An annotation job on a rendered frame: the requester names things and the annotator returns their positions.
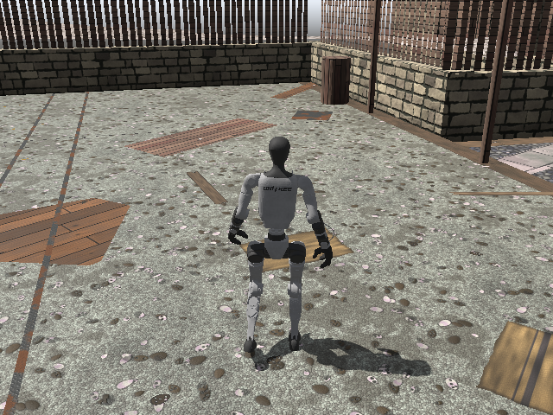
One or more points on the right robot forearm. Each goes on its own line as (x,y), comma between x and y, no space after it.
(320,233)

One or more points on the robot left shin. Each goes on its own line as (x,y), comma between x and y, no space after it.
(252,313)

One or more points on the left robot forearm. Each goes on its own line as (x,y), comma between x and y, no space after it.
(236,223)

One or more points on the right robot upper arm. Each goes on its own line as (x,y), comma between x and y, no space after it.
(304,183)

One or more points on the robot right thigh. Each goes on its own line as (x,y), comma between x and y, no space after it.
(297,254)

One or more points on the robot right hand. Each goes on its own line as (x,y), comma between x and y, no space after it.
(328,255)

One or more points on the robot left hand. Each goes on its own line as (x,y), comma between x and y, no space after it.
(234,240)

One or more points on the left robot upper arm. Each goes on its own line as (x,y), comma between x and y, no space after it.
(251,181)

